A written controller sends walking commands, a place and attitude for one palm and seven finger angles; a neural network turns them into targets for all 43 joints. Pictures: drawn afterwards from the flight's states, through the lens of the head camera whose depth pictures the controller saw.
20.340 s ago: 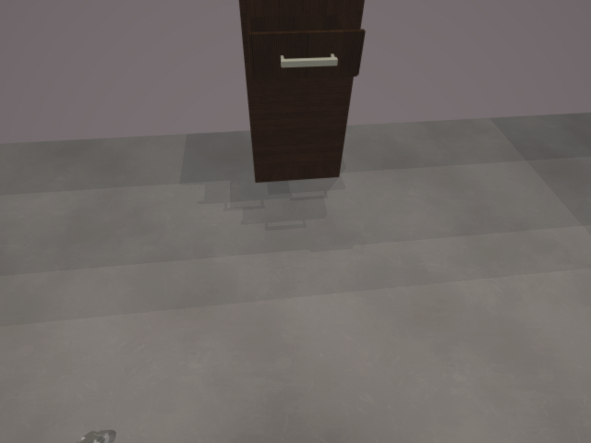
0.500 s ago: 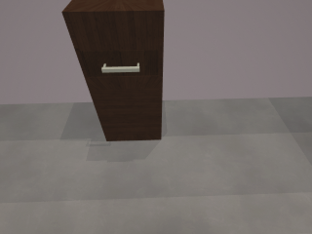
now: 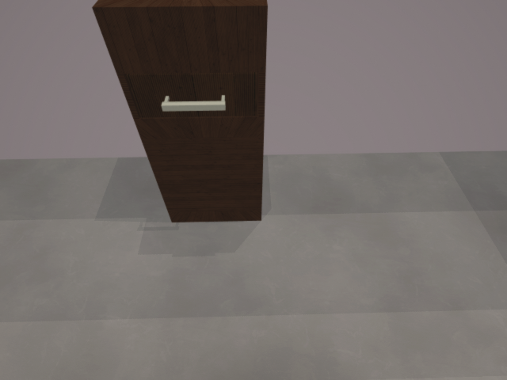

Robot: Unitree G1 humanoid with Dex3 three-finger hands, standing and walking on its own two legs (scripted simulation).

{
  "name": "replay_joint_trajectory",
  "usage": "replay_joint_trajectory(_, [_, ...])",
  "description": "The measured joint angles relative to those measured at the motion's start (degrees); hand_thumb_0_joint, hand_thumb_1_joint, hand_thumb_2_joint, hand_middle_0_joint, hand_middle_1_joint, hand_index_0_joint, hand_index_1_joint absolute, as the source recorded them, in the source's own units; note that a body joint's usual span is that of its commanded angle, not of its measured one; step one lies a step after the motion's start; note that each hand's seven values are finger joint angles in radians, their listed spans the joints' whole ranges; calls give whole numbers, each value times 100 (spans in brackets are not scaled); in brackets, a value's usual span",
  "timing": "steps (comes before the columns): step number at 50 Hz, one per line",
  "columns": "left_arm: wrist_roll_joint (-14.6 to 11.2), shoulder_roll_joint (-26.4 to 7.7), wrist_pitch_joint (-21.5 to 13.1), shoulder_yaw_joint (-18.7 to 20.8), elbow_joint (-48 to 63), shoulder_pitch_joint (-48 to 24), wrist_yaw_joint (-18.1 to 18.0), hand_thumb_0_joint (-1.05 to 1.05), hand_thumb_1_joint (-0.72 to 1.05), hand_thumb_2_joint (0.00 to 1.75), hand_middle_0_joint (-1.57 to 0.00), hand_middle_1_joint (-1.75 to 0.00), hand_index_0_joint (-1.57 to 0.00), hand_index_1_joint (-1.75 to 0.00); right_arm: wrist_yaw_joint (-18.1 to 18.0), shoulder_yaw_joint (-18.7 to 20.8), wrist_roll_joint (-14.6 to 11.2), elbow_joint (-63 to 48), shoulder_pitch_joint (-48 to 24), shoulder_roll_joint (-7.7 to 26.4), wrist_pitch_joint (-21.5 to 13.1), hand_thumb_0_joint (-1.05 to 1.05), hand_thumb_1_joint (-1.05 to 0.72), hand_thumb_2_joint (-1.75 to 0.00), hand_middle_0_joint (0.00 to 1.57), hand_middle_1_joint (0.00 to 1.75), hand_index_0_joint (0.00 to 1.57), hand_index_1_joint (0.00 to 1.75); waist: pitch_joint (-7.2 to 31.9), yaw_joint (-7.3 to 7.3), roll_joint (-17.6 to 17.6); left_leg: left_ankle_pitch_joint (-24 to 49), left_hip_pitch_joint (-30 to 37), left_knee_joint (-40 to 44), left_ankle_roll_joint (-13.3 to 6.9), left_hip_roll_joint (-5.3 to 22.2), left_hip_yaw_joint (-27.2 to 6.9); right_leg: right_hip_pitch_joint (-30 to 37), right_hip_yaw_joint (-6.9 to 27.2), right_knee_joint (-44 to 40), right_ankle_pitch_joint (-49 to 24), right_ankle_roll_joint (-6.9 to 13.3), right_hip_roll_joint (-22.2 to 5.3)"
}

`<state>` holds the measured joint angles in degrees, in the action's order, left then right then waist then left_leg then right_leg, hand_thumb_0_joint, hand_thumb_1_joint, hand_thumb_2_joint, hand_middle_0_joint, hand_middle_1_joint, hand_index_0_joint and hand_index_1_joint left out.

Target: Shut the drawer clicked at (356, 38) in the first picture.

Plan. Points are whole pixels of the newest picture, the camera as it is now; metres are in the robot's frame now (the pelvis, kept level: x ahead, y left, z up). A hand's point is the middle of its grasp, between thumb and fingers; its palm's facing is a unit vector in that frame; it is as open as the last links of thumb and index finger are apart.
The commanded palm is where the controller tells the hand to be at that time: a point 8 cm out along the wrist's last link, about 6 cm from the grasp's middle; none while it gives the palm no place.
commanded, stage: look to check the result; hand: left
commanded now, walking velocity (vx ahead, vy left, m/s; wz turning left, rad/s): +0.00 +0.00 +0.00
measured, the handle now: (194, 102) +0.87 +0.23 -0.08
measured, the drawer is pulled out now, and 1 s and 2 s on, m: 0.00 0.00 0.00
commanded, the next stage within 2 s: stand and wait in 0.18 s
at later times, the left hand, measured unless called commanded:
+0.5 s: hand out of the picture +0.07 +0.22 -0.16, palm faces +0.00 -0.95 -0.30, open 7.4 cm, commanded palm none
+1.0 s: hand out of the picture +0.08 +0.23 -0.16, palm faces -0.02 -0.95 -0.32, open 7.4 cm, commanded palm none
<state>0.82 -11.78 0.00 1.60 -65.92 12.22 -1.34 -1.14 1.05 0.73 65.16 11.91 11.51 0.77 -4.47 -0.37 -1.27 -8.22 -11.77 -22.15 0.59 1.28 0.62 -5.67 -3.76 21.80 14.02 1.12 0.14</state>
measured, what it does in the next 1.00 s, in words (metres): stands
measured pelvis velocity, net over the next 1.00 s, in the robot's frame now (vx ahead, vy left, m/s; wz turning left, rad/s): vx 0.02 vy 0.00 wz -0.02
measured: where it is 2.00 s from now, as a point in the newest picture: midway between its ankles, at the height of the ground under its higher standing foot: outside the picture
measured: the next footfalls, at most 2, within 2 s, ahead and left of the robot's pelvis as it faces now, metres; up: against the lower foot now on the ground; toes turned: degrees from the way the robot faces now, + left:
none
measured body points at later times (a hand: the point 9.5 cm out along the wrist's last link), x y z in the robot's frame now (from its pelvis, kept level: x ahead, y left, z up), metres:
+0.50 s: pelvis +0.01 +0.00 +0.00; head +0.03 -0.01 +0.45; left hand +0.07 +0.27 -0.14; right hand +0.06 -0.27 -0.15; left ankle +0.04 +0.13 -0.74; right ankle -0.02 -0.10 -0.74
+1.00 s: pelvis +0.02 +0.00 +0.00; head +0.04 -0.01 +0.45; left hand +0.08 +0.28 -0.14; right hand +0.07 -0.28 -0.15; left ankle +0.04 +0.13 -0.74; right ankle -0.02 -0.10 -0.74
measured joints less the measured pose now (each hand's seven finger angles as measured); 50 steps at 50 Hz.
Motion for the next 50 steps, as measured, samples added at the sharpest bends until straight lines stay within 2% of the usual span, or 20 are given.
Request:
replay_joint_trajectory(27, [11, -325, -56, 0, 87, -410, 52, 1, 90, 90, -20, -30, -20, -30, 42, -21, 0, -49, -357, 409, -57, 0, -90, -89, 20, 30, 20, 30, 97, -4, 10, 23, 241, 284, -7, -24, 78, 207, 74, -270, -44, -24, -23])
replay_joint_trajectory(50, [4, -411, -58, -25, 72, -413, 55, 1, 90, 90, -20, -30, -20, -30, 53, -40, -14, -15, -390, 496, -59, 0, -90, -89, 20, 30, 20, 30, 80, -10, 25, -10, 347, 382, 9, -13, 114, 314, 110, -401, -40, -18, -11])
